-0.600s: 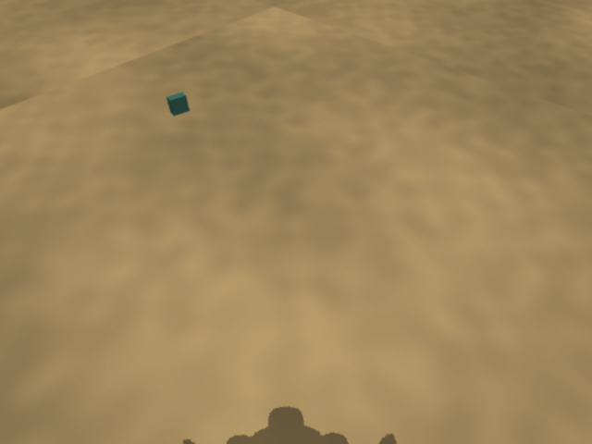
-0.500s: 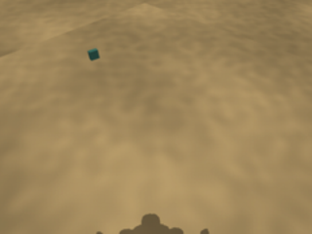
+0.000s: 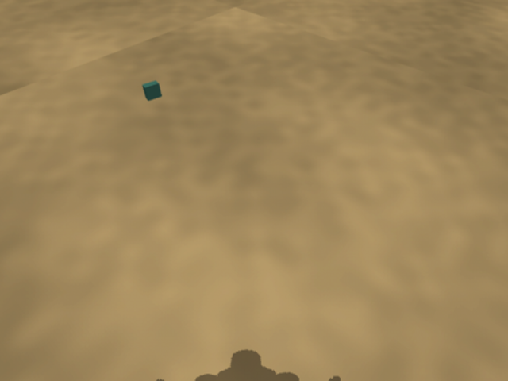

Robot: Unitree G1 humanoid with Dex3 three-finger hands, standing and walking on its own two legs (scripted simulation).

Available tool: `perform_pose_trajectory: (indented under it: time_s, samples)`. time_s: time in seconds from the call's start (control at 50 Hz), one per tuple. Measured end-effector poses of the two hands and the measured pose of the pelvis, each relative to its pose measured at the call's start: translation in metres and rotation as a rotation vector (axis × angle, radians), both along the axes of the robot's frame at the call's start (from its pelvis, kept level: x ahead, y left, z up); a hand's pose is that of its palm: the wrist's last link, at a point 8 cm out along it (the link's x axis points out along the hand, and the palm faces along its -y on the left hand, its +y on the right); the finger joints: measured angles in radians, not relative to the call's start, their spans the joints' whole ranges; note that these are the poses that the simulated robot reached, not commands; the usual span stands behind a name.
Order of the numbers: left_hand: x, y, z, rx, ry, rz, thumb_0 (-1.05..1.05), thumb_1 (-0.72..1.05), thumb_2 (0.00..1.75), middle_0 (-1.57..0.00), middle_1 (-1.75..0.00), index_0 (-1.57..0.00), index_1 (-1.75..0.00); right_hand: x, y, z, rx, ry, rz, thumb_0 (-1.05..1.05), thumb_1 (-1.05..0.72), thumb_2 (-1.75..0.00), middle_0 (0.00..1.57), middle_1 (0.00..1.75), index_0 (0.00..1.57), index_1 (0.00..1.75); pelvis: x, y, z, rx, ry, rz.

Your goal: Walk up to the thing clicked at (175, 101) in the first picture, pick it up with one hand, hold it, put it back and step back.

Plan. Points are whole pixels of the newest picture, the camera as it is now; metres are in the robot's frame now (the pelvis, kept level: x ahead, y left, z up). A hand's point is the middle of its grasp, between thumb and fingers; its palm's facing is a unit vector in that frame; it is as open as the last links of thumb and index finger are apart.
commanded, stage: stand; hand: left
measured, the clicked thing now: (152, 90) +2.08 +0.70 -0.73
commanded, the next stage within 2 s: walk up in 0.52 s
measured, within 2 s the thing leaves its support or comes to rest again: neither
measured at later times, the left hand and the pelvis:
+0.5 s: hand out of the picture +0.08 +0.25 -0.16, palm faces -0.02 -0.94 -0.33, open 7.4 cm; pelvis +0.01 +0.00 +0.00, yaw +0 degrees
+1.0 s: hand out of the picture +0.16 +0.41 -0.18, palm faces +0.21 -0.92 -0.32, open 7.4 cm; pelvis +0.15 +0.10 -0.02, yaw +14 degrees
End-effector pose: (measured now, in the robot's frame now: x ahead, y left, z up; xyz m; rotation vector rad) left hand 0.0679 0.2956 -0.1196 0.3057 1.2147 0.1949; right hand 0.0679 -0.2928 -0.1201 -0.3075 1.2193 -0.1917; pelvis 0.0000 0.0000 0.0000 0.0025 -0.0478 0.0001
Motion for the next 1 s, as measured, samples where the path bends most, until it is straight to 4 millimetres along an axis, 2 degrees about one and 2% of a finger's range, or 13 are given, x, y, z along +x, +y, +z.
perform_pose_trajectory:
  time_s: [0.28,0.52,0.58,0.62,0.68,0.76,0.84,0.88,0.92,1.0]
  samples:
    - [-0.003,-0.001,-0.002,0.0,0.028,0.005,0.0,0.9,0.9,-0.2,-0.3,-0.2,-0.3,0.0,-0.002,-0.001,0.0,0.024,0.0,0.01,-0.91,-0.9,0.2,0.3,0.2,0.3,0.005,-0.001,0.0,0.0,0.01,0.002]
    - [0.007,-0.002,-0.001,0.001,0.018,0.003,0.0,0.9,0.9,-0.2,-0.3,-0.2,-0.3,0.012,-0.003,0.0,-0.006,0.008,0.008,0.01,-0.91,-0.9,0.2,0.3,0.2,0.3,0.011,-0.002,0.0,0.0,0.011,0.0]
    - [0.011,0.005,0.003,-0.022,-0.044,0.029,0.0,0.9,0.9,-0.2,-0.3,-0.2,-0.3,0.019,-0.006,0.003,0.006,0.006,0.037,0.01,-0.91,-0.9,0.2,0.3,0.2,0.3,0.014,-0.001,-0.001,-0.014,0.026,0.051]
    - [0.009,0.016,0.008,-0.019,-0.105,0.067,0.0,0.9,0.89,-0.21,-0.3,-0.21,-0.3,0.031,-0.006,0.009,-0.006,0.03,0.092,0.01,-0.91,-0.9,0.2,0.3,0.2,0.3,0.019,0.001,0.0,-0.008,0.038,0.088]
    - [0.001,0.037,0.013,0.003,-0.136,0.115,0.0,0.9,0.89,-0.21,-0.3,-0.21,-0.3,0.064,-0.006,0.021,-0.028,0.014,0.159,0.01,-0.91,-0.9,0.2,0.3,0.2,0.3,0.028,0.01,0.001,-0.011,0.042,0.122]
    - [-0.008,0.074,0.009,0.031,-0.109,0.158,0.0,0.9,0.89,-0.21,-0.3,-0.21,-0.3,0.122,0.003,0.037,-0.066,-0.057,0.225,0.01,-0.91,-0.9,0.2,0.3,0.2,0.3,0.051,0.028,-0.005,-0.024,0.029,0.166]
    - [-0.004,0.117,-0.008,0.047,-0.078,0.213,0.0,0.9,0.9,-0.21,-0.3,-0.21,-0.3,0.184,0.027,0.048,-0.11,-0.136,0.273,0.01,-0.91,-0.9,0.2,0.3,0.2,0.3,0.087,0.056,-0.019,-0.036,0.018,0.205]
    - [0.007,0.14,-0.023,0.054,-0.065,0.226,0.0,0.9,0.9,-0.2,-0.3,-0.2,-0.3,0.211,0.041,0.046,-0.14,-0.188,0.285,0.01,-0.91,-0.9,0.2,0.3,0.2,0.3,0.107,0.075,-0.032,-0.025,0.016,0.216]
    - [0.024,0.153,-0.033,0.049,-0.047,0.231,0.0,0.9,0.9,-0.2,-0.3,-0.2,-0.3,0.227,0.055,0.043,-0.155,-0.23,0.278,0.01,-0.91,-0.9,0.2,0.3,0.2,0.3,0.121,0.089,-0.039,-0.005,0.009,0.231]
    - [0.076,0.156,-0.026,-0.007,-0.09,0.211,0.01,0.91,0.9,-0.2,-0.3,-0.2,-0.3,0.237,0.083,0.045,-0.129,-0.185,0.27,0.0,-0.91,-0.9,0.2,0.3,0.2,0.3,0.154,0.103,-0.024,0.004,0.006,0.252]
